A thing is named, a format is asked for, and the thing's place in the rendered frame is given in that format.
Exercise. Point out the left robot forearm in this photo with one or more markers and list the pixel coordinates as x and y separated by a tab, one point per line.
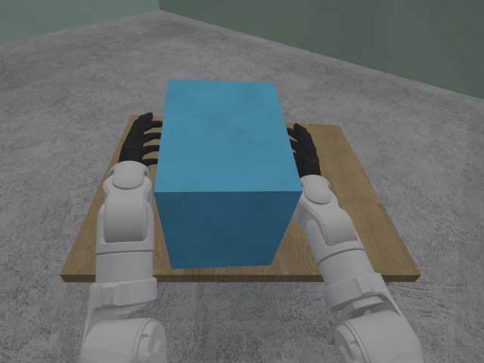
124	279

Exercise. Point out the carton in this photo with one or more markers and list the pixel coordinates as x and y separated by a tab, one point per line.
227	184

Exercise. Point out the robot right upper arm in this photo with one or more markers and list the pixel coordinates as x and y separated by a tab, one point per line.
381	337

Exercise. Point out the table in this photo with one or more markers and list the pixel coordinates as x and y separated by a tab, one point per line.
294	260

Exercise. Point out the right robot forearm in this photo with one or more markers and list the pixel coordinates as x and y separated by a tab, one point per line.
350	280

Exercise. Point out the robot right hand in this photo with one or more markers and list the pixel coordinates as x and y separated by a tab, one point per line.
306	159

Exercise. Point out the robot left upper arm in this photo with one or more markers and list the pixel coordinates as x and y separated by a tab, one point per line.
134	340

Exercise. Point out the robot left hand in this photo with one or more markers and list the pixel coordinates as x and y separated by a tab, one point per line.
132	149

